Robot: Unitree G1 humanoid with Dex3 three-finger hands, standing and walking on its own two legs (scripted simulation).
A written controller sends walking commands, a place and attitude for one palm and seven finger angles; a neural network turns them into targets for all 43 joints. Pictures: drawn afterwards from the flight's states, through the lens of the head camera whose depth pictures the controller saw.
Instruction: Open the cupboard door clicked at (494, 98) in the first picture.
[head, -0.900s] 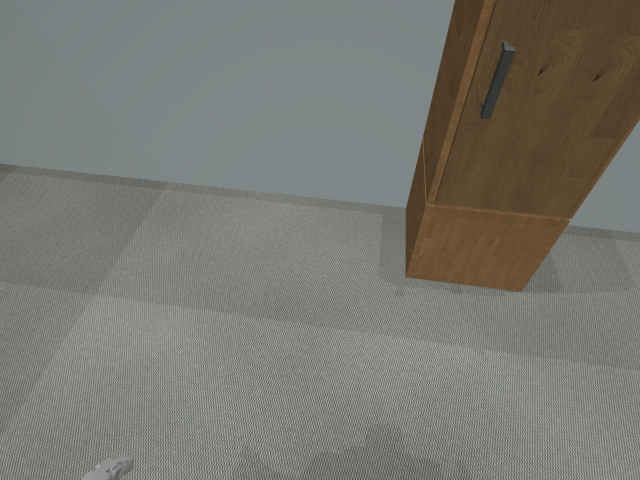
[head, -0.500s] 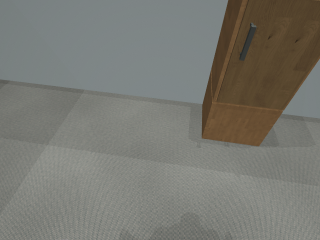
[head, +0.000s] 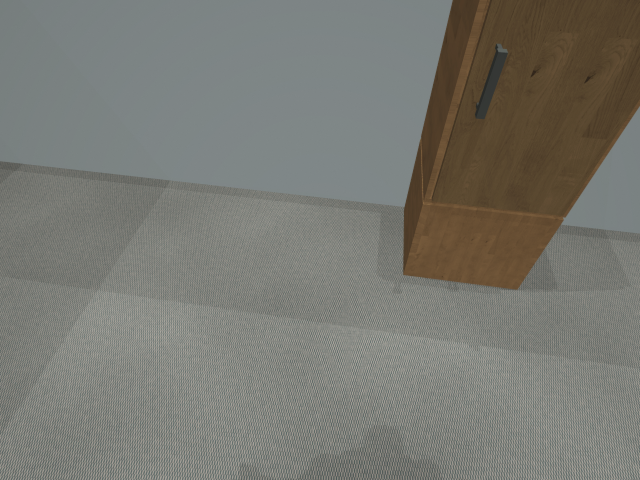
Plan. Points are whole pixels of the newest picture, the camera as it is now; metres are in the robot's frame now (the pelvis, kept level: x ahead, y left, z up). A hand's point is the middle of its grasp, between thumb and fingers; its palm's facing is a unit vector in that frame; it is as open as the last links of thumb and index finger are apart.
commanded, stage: look at it before walking up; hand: left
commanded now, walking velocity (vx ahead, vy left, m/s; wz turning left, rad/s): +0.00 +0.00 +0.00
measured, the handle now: (489, 82) +0.97 -0.35 +0.06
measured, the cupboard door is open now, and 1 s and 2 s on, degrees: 0 0 0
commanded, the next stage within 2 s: walk to a spot facing it in 0.54 s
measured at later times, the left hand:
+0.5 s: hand out of the picture +0.08 +0.24 -0.15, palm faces -0.03 -0.94 -0.34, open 7.4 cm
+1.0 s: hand out of the picture +0.07 +0.20 -0.18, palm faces -0.13 -0.95 -0.28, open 7.4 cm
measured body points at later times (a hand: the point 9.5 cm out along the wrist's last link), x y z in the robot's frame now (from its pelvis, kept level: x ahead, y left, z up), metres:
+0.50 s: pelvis +0.01 +0.00 +0.00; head +0.01 -0.01 +0.45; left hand +0.08 +0.29 -0.13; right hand +0.09 -0.30 -0.13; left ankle +0.01 +0.12 -0.74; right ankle +0.02 -0.12 -0.74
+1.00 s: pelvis -0.01 -0.02 -0.02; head +0.02 -0.03 +0.43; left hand +0.08 +0.24 -0.16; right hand +0.04 -0.28 -0.17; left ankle +0.01 +0.12 -0.74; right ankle +0.01 -0.11 -0.74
